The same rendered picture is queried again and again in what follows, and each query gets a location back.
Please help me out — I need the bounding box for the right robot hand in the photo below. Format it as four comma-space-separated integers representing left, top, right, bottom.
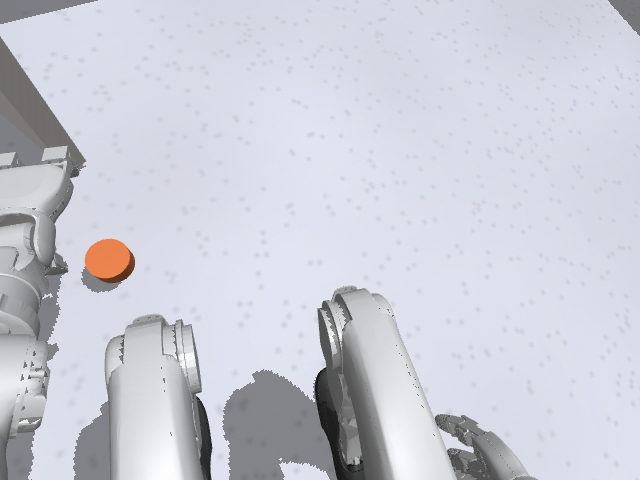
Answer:
435, 414, 529, 480

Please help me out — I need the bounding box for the left robot hand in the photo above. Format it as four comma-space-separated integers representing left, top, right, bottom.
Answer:
0, 146, 79, 275

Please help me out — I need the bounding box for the right robot foot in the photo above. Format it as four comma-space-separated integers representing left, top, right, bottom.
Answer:
315, 368, 365, 480

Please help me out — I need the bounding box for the left robot foot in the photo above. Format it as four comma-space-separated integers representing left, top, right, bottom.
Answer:
196, 396, 212, 480

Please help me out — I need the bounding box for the tin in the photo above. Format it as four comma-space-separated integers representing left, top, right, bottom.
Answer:
85, 239, 135, 283

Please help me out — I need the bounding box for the left robot arm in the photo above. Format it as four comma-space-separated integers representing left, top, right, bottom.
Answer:
0, 207, 56, 480

